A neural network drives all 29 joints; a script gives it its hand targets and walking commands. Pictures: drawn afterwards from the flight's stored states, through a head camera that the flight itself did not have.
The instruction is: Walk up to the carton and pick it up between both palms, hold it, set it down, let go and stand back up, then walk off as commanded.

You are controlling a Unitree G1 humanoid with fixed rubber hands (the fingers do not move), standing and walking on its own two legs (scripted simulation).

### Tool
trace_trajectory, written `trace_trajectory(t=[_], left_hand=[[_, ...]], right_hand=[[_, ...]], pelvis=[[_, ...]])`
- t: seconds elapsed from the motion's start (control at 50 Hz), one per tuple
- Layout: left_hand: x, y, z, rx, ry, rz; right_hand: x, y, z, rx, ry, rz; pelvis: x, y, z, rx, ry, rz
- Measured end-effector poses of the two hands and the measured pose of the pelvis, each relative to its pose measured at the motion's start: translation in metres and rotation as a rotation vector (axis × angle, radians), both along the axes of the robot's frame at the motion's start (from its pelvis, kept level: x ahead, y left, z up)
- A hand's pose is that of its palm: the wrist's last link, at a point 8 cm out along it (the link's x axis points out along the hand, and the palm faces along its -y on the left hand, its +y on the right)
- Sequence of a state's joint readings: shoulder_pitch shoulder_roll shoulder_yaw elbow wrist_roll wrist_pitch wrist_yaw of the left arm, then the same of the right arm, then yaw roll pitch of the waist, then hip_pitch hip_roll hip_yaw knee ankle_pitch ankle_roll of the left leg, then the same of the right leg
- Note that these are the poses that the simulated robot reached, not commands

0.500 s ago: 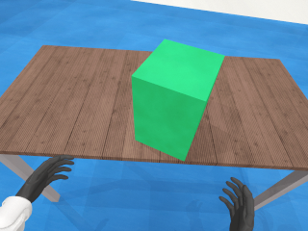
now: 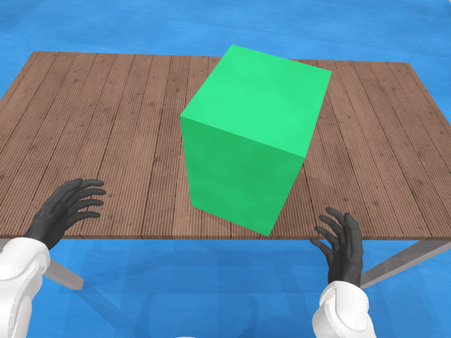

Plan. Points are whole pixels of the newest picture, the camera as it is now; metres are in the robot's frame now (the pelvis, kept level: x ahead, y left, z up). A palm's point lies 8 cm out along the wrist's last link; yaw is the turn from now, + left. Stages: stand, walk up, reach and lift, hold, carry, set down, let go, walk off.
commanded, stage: reach and lift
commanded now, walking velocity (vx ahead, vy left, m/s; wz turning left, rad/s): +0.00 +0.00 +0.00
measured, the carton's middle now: (251, 148) +0.44 +0.02 +0.05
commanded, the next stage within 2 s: none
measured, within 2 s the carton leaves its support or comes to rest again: neither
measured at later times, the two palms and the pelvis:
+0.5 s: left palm (70, 157) +0.31 +0.29 +0.14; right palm (364, 232) +0.26 -0.13 +0.12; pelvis +0.00 +0.02 +0.00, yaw +0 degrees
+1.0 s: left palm (90, 110) +0.36 +0.25 +0.19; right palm (379, 185) +0.31 -0.14 +0.16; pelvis -0.03 -0.01 +0.00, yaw +2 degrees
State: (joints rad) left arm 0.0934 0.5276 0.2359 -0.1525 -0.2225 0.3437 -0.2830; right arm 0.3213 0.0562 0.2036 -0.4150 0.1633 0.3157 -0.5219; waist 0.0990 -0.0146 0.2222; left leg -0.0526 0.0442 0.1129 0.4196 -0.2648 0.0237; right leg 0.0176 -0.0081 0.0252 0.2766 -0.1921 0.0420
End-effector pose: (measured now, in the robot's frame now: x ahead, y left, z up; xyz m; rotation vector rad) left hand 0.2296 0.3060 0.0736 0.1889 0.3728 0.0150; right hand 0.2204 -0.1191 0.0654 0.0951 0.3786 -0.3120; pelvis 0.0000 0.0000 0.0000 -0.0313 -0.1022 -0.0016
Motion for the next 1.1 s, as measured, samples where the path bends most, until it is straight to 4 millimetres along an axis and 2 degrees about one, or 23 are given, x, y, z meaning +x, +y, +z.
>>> trace_trajectory(t=[0.06, 0.2, 0.32, 0.44, 0.54, 0.7, 0.76, 0.88, 0.94, 1.04, 1.1], left_hand=[[0.004, 0.001, 0.000, 0.008, -0.022, -0.015], [0.027, -0.005, 0.007, 0.004, -0.106, -0.086], [0.052, -0.009, 0.027, 0.007, -0.133, -0.112], [0.076, -0.015, 0.054, -0.008, -0.136, -0.124], [0.087, -0.026, 0.071, -0.052, -0.136, -0.115], [0.091, -0.030, 0.082, -0.101, -0.120, -0.081], [0.092, -0.030, 0.083, -0.119, -0.111, -0.075], [0.102, -0.038, 0.090, -0.109, -0.107, -0.089], [0.112, -0.046, 0.103, -0.097, -0.142, -0.107], [0.140, -0.058, 0.130, -0.098, -0.181, -0.126], [0.157, -0.061, 0.135, -0.098, -0.150, -0.123]], right_hand=[[0.002, -0.002, -0.004, -0.028, -0.006, -0.006], [0.013, 0.003, 0.006, -0.044, -0.108, 0.020], [0.026, 0.004, 0.012, -0.019, -0.141, 0.022], [0.036, -0.007, 0.038, -0.025, -0.182, 0.012], [0.040, -0.016, 0.059, -0.023, -0.191, 0.006], [0.045, -0.024, 0.066, -0.034, -0.140, 0.025], [0.053, -0.022, 0.074, -0.042, -0.155, 0.044], [0.072, -0.017, 0.078, -0.032, -0.122, 0.051], [0.080, -0.021, 0.081, -0.034, -0.111, 0.021], [0.095, -0.023, 0.105, -0.039, -0.165, 0.000], [0.105, -0.020, 0.112, -0.048, -0.157, 0.007]], pelvis=[[0.006, 0.006, 0.000, -0.006, 0.019, 0.000], [0.016, 0.015, -0.001, -0.012, 0.031, 0.012], [0.017, 0.021, -0.001, -0.016, 0.003, 0.012], [0.010, 0.023, -0.001, -0.006, -0.018, -0.004], [0.001, 0.020, 0.001, -0.003, -0.021, -0.012], [-0.017, 0.010, 0.002, 0.005, -0.003, -0.015], [-0.024, 0.005, 0.002, 0.007, 0.011, -0.005], [-0.034, -0.003, 0.001, 0.005, 0.028, 0.026], [-0.035, -0.005, 0.000, 0.004, 0.041, 0.036], [-0.031, -0.005, -0.001, 0.003, 0.057, 0.038], [-0.027, -0.003, -0.001, 0.003, 0.060, 0.035]])
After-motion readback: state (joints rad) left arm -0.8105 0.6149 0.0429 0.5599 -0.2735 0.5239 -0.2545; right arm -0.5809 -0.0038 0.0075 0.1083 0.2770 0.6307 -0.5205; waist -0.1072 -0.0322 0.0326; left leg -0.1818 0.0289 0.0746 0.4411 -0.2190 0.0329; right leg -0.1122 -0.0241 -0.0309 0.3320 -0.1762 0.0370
